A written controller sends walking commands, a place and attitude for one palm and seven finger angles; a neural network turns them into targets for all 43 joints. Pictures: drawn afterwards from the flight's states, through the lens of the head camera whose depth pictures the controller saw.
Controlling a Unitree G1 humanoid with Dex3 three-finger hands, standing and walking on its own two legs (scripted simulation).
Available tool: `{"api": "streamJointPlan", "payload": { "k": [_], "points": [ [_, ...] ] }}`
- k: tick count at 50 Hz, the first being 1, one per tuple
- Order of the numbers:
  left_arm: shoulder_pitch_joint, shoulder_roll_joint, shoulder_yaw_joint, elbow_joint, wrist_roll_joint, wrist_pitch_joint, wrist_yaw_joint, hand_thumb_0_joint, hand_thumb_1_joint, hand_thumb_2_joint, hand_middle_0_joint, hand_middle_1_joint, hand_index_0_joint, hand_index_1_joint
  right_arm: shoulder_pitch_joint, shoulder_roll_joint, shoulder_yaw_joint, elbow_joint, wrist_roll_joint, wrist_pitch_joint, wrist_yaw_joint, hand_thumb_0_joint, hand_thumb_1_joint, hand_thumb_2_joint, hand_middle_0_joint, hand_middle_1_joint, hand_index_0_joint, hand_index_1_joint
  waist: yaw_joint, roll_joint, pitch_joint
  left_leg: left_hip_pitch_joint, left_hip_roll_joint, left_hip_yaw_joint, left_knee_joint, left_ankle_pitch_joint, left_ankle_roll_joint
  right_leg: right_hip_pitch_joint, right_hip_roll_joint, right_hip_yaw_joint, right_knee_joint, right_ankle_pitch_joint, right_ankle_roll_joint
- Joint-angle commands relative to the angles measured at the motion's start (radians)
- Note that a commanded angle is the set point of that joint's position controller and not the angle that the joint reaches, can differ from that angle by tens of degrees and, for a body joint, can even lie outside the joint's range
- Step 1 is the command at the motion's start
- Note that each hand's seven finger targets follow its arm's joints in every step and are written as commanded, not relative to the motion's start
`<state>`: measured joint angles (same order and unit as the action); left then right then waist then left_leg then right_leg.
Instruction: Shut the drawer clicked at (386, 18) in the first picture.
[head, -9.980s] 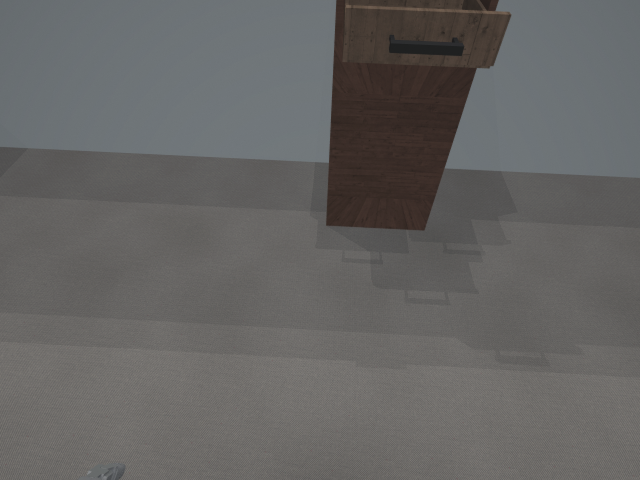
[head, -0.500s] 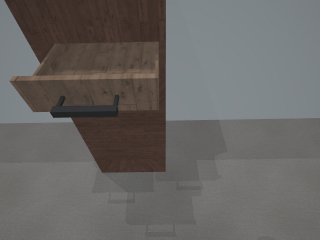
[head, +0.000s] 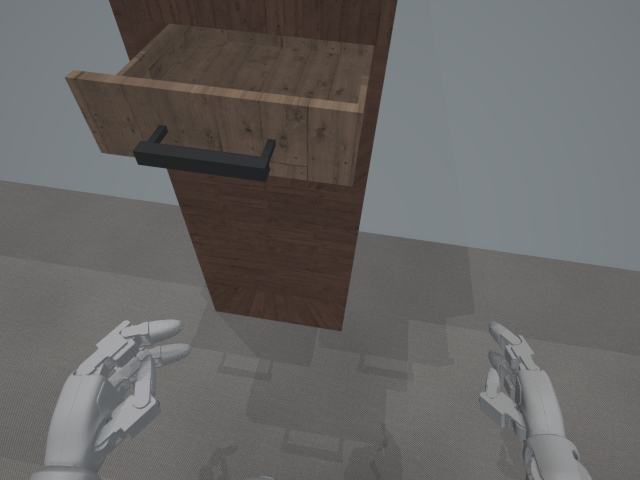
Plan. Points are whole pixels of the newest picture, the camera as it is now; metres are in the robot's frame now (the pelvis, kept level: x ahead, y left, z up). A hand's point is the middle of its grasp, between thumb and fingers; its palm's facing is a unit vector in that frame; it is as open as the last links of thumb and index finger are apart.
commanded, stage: raise the hand and make a fist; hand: left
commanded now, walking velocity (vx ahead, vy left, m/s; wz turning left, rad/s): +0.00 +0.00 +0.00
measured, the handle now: (208, 150) +0.47 +0.22 +0.15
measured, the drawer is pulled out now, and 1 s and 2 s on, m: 0.18 0.18 0.18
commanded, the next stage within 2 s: bring the fist close to the handle in 1.36 s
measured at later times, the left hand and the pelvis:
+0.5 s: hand (150, 305) +0.24 +0.20 +0.15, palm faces -0.02 -1.00 -0.07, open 3.2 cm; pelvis +0.00 +0.02 +0.03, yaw -2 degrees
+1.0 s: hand (142, 190) +0.29 +0.20 +0.25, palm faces -0.01 -1.00 -0.09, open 3.3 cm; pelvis +0.01 +0.03 +0.05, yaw -2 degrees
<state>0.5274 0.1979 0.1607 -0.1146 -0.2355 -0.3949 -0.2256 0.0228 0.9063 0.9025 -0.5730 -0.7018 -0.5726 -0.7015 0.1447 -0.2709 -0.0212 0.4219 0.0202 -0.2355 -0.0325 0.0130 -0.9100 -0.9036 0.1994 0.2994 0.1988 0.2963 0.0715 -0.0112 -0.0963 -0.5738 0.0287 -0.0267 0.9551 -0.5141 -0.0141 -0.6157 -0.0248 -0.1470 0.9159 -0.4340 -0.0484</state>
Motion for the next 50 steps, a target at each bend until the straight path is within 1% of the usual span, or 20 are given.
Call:
{"api": "streamJointPlan", "payload": {
  "k": [1,4,6,11,13,15,16,17,19,21,25,26,28,32,36,39,41,45,48,50],
  "points": [
    [-0.358,0.148,-0.021,-0.256,-0.027,-0.054,-0.084,0.000,0.900,0.900,-0.760,-0.907,-0.760,-0.907,0.067,-0.104,-0.005,-0.038,0.012,-0.064,-0.021,0.000,-0.900,-0.900,0.200,0.300,0.200,0.300,-0.142,0.097,-0.093,0.056,-0.029,0.000,-0.131,0.256,0.048,0.131,0.024,0.155,-0.212,0.186,0.029],
    [-0.330,0.182,0.042,-0.170,-0.039,0.080,-0.103,0.000,0.900,0.900,-0.820,-0.972,-0.820,-0.972,0.039,-0.095,0.007,-0.034,0.024,-0.070,-0.032,0.000,-0.900,-0.900,0.200,0.300,0.200,0.300,-0.090,0.065,-0.127,0.051,-0.032,0.003,-0.189,0.266,0.044,0.234,0.003,0.160,-0.264,0.169,0.036],
    [-0.273,0.213,0.127,-0.096,-0.063,0.163,-0.084,0.000,0.900,0.900,-0.860,-1.015,-0.860,-1.015,0.007,-0.084,0.013,-0.037,0.026,-0.068,-0.035,0.000,-0.900,-0.900,0.200,0.300,0.200,0.300,-0.043,-0.013,-0.143,0.043,-0.034,0.001,-0.223,0.295,0.039,0.313,-0.002,0.162,-0.285,0.183,0.039],
    [-0.228,0.218,0.200,-0.182,-0.098,0.195,-0.027,0.000,0.900,0.900,-0.960,-1.123,-0.960,-1.123,-0.019,-0.064,0.022,-0.041,0.021,-0.082,-0.022,0.000,-0.900,-0.900,0.200,0.300,0.200,0.300,0.004,-0.050,-0.144,0.074,-0.033,0.011,-0.292,0.355,0.030,0.401,-0.012,0.152,-0.308,0.272,0.049],
    [-0.231,0.188,0.167,-0.245,-0.090,0.180,-0.024,0.000,0.900,0.900,-1.000,-1.167,-1.000,-1.167,0.003,-0.067,0.020,-0.040,0.022,-0.097,-0.016,0.000,-0.900,-0.900,0.200,0.300,0.200,0.300,-0.008,-0.012,-0.132,0.112,-0.034,0.027,-0.317,0.366,0.032,0.385,-0.005,0.136,-0.317,0.283,0.046],
    [-0.233,0.179,0.153,-0.279,-0.087,0.171,-0.021,0.000,0.900,0.900,-1.040,-1.210,-1.040,-1.210,0.016,-0.073,0.016,-0.031,0.024,-0.116,-0.015,0.000,-0.900,-0.900,0.200,0.300,0.200,0.300,-0.020,-0.006,-0.098,0.135,-0.032,0.030,-0.337,0.345,0.032,0.358,0.001,0.122,-0.336,0.246,0.045],
    [-0.248,0.175,0.128,-0.276,-0.086,0.175,-0.024,0.000,0.900,0.900,-1.060,-1.232,-1.060,-1.232,0.007,-0.077,0.020,-0.032,0.023,-0.125,-0.015,0.000,-0.900,-0.900,0.200,0.300,0.200,0.300,-0.028,-0.053,-0.062,0.121,-0.033,0.024,-0.339,0.324,0.036,0.355,0.001,0.135,-0.354,0.204,0.047],
    [-0.286,0.173,0.120,-0.288,-0.084,0.178,-0.026,0.000,0.900,0.900,-1.080,-1.253,-1.080,-1.253,0.018,-0.085,0.015,-0.025,0.027,-0.134,-0.018,0.000,-0.900,-0.900,0.200,0.300,0.200,0.300,-0.036,-0.024,-0.054,0.140,-0.034,0.028,-0.348,0.306,0.038,0.337,0.001,0.138,-0.369,0.172,0.048],
    [-0.331,0.172,0.108,-0.319,-0.076,0.189,-0.019,0.000,0.900,0.900,-1.120,-1.297,-1.120,-1.297,0.033,-0.090,0.015,-0.013,0.030,-0.151,-0.025,0.000,-0.900,-0.900,0.200,0.300,0.200,0.300,-0.040,0.049,-0.056,0.189,-0.034,0.026,-0.371,0.292,0.038,0.325,0.006,0.117,-0.379,0.154,0.042],
    [-0.352,0.187,0.104,-0.335,-0.063,0.206,0.000,0.000,0.900,0.900,-1.160,-1.340,-1.160,-1.340,0.033,-0.096,0.019,-0.003,0.027,-0.163,-0.029,0.000,-0.900,-0.900,0.200,0.300,0.200,0.300,-0.041,0.020,-0.047,0.210,-0.030,0.017,-0.391,0.291,0.040,0.334,0.013,0.104,-0.384,0.153,0.041],
    [-0.477,0.172,0.076,-0.388,-0.038,0.240,0.027,0.000,0.900,0.900,-1.240,-1.427,-1.240,-1.427,0.030,-0.090,0.025,0.013,0.032,-0.174,-0.039,0.000,-0.900,-0.900,0.200,0.300,0.200,0.300,-0.040,0.087,-0.061,0.292,-0.026,0.002,-0.439,0.331,0.034,0.359,0.021,0.074,-0.385,0.230,0.034],
    [-0.500,0.184,0.074,-0.394,-0.030,0.254,0.032,0.000,0.900,0.900,-1.260,-1.448,-1.260,-1.448,0.026,-0.094,0.028,0.016,0.029,-0.172,-0.039,0.000,-0.900,-0.900,0.200,0.300,0.200,0.300,-0.039,0.060,-0.064,0.298,-0.025,0.001,-0.444,0.342,0.036,0.375,0.024,0.076,-0.390,0.241,0.035],
    [-0.541,0.155,0.044,-0.398,-0.020,0.292,0.036,0.000,0.900,0.900,-1.300,-1.492,-1.300,-1.492,0.014,-0.086,0.035,0.020,0.032,-0.169,-0.040,0.000,-0.900,-0.900,0.200,0.300,0.200,0.300,-0.033,0.106,-0.058,0.332,-0.026,0.000,-0.463,0.393,0.029,0.394,0.024,0.068,-0.393,0.304,0.029],
    [-0.567,0.177,0.079,-0.325,-0.017,0.408,0.039,0.000,0.900,0.900,-1.380,-1.578,-1.380,-1.578,-0.013,-0.084,0.048,0.027,0.034,-0.135,-0.040,0.000,-0.900,-0.900,0.200,0.300,0.200,0.300,-0.011,0.035,-0.016,0.339,-0.022,-0.002,-0.504,0.434,0.022,0.435,0.027,0.059,-0.417,0.354,0.026],
    [-0.651,0.191,0.106,-0.367,-0.021,0.512,0.041,0.000,0.900,0.900,-1.400,-1.600,-1.400,-1.600,-0.061,-0.073,0.060,0.016,0.035,-0.090,-0.038,0.000,-0.900,-0.900,0.200,0.300,0.200,0.300,0.004,0.051,-0.065,0.397,-0.025,0.010,-0.518,0.506,0.018,0.490,0.026,0.065,-0.434,0.423,0.023],
    [-0.726,0.173,0.090,-0.413,-0.026,0.559,0.036,0.000,0.900,0.900,-1.400,-1.600,-1.400,-1.600,-0.081,-0.063,0.069,0.014,0.041,-0.066,-0.033,0.000,-0.900,-0.900,0.200,0.300,0.200,0.300,-0.007,0.072,-0.095,0.444,-0.022,0.012,-0.522,0.567,0.008,0.501,0.025,0.059,-0.438,0.476,0.026],
    [-0.764,0.158,0.073,-0.398,-0.032,0.587,0.032,0.000,0.900,0.900,-1.400,-1.600,-1.400,-1.600,-0.099,-0.064,0.074,0.024,0.040,-0.058,-0.033,0.000,-0.900,-0.900,0.200,0.300,0.200,0.300,-0.012,0.021,-0.073,0.448,-0.020,0.007,-0.528,0.552,0.013,0.496,0.029,0.060,-0.452,0.469,0.027],
    [-0.851,0.187,0.093,-0.397,-0.026,0.652,0.034,0.000,0.900,0.900,-1.400,-1.600,-1.400,-1.600,-0.130,-0.062,0.082,0.028,0.044,-0.028,-0.038,0.000,-0.900,-0.900,0.200,0.300,0.200,0.300,-0.008,0.061,-0.065,0.458,-0.027,0.008,-0.549,0.533,0.013,0.500,0.022,0.061,-0.469,0.449,0.025],
    [-0.919,0.239,0.141,-0.385,-0.026,0.695,0.043,0.000,0.900,0.900,-1.400,-1.600,-1.400,-1.600,-0.155,-0.063,0.083,0.035,0.047,-0.009,-0.044,0.000,-0.900,-0.900,0.200,0.300,0.200,0.300,0.000,0.047,-0.084,0.472,-0.032,0.009,-0.557,0.534,0.018,0.528,0.019,0.067,-0.481,0.449,0.023],
    [-0.839,0.198,0.133,-0.340,-0.038,0.722,0.035,0.000,0.900,0.900,-1.400,-1.600,-1.400,-1.600,-0.158,-0.060,0.084,0.029,0.048,0.003,-0.041,0.000,-0.900,-0.900,0.200,0.300,0.200,0.300,0.007,0.033,-0.090,0.470,-0.033,0.014,-0.554,0.549,0.017,0.539,0.020,0.064,-0.475,0.472,0.024]
  ]
}}
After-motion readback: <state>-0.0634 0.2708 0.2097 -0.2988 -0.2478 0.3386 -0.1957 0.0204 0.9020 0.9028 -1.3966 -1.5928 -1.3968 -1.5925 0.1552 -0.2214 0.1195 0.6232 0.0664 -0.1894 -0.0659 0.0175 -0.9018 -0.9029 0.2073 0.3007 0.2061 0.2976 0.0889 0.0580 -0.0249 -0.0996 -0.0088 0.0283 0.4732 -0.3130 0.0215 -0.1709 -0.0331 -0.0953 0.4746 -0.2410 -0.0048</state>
